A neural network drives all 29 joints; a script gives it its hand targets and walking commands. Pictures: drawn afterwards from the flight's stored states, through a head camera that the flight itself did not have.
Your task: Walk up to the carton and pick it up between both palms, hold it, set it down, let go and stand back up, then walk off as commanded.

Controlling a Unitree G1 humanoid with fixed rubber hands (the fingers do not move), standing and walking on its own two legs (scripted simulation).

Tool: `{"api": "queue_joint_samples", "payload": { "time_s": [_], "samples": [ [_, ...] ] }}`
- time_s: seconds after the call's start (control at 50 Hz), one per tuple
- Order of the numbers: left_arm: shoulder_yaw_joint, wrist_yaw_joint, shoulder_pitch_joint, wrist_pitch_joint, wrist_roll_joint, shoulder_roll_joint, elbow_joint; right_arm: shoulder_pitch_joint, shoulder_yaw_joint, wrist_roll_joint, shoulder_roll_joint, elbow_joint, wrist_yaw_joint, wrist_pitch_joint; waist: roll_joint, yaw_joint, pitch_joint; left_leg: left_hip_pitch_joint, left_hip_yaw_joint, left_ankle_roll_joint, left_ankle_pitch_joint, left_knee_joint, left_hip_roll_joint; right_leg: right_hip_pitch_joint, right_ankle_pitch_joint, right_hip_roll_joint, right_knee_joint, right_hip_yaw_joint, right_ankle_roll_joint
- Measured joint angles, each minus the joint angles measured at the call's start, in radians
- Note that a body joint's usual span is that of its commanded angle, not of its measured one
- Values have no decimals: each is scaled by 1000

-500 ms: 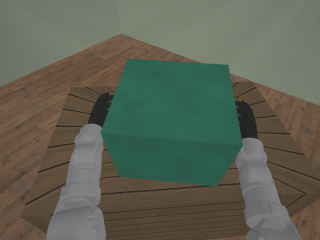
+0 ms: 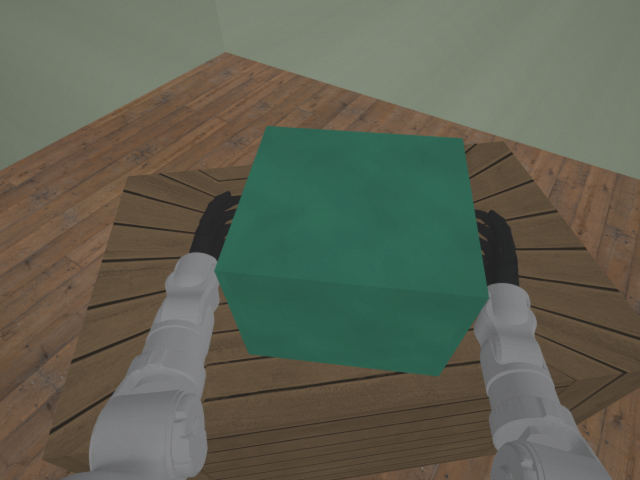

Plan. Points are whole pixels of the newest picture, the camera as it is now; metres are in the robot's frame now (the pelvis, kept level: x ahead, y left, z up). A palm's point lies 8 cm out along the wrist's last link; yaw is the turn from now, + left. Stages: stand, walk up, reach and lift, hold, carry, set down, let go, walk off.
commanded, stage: set down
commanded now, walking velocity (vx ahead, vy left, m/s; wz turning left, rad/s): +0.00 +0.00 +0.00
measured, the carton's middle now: (351, 250) +0.43 -0.04 +0.03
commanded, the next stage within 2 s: none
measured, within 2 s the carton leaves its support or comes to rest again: neither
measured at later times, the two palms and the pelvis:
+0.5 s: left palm (208, 261) +0.41 +0.17 +0.05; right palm (485, 282) +0.35 -0.21 +0.05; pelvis -0.01 -0.01 +0.00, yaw +2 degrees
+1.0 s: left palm (217, 256) +0.43 +0.16 +0.03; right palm (478, 297) +0.35 -0.21 +0.01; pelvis -0.02 +0.01 -0.02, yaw +0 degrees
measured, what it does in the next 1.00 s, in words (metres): stands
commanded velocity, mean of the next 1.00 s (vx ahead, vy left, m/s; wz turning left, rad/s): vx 0.00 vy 0.00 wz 0.00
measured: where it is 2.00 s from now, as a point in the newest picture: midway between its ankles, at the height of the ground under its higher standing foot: outside the picture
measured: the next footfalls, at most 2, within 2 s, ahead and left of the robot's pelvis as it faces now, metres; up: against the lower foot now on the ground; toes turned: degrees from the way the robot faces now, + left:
none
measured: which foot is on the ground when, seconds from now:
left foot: down 0.00-1.00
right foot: down 0.00-1.00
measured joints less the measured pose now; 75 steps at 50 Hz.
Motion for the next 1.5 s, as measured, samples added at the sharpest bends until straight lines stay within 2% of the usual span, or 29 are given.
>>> {"api": "queue_joint_samples", "payload": {
  "time_s": [0.22, 0.46, 0.62, 0.74, 0.96, 1.08, 1.26, 1.36, 1.44, 1.5],
  "samples": [
    [-29, 0, -25, -114, -49, 31, 131, 10, 35, 16, -2, 32, -32, -49, 2, -6, -17, -64, -8, -7, -2, 16, 7, -64, -8, 6, 21, -11, -9],
    [-40, -17, -127, -219, -69, 98, 338, -65, -31, -30, 35, 151, -46, -112, -25, -33, -55, -162, -34, -12, 8, 51, 9, -150, -5, 8, 50, -39, -16],
    [-46, -17, -179, -248, -59, 114, 421, -94, -106, -77, 50, 214, -38, -149, -25, -44, -58, -225, -30, -3, 13, 79, 6, -210, 5, 3, 72, -38, -8],
    [-70, -6, -226, -285, -85, 114, 488, -113, -160, -117, 48, 223, -21, -158, -3, -52, -69, -292, -27, 6, 8, 117, 4, -270, 7, -1, 96, -38, 1],
    [-67, 9, -313, -331, -97, 113, 585, -160, -216, -158, 32, 222, 5, -143, 31, -42, -106, -400, -2, 22, -16, 170, 2, -386, -10, -8, 153, -19, 16],
    [-91, 17, -323, -354, -120, 118, 625, -181, -211, -154, 14, 283, 0, -165, 47, -42, -123, -443, -5, 20, -37, 202, 5, -425, -28, -6, 175, -24, 16],
    [-134, 20, -302, -422, -154, 122, 669, -182, -163, -94, -6, 382, -16, -246, 45, -33, -147, -533, -25, 1, -71, 269, 21, -505, -58, 9, 228, -42, 3],
    [-160, 14, -296, -473, -167, 138, 683, -214, -151, -76, -10, 444, -17, -316, 44, -34, -167, -603, -44, -12, -81, 315, 29, -570, -72, 18, 268, -57, -8],
    [-151, 4, -325, -502, -167, 150, 704, -238, -124, -48, -18, 475, -31, -355, 31, -26, -155, -634, -51, -13, -86, 339, 35, -604, -77, 24, 299, -61, -15],
    [-138, -7, -345, -512, -161, 163, 714, -250, -121, -38, -13, 483, -42, -372, 21, -32, -154, -662, -58, -12, -81, 352, 34, -635, -79, 22, 321, -68, -19]
  ]
}}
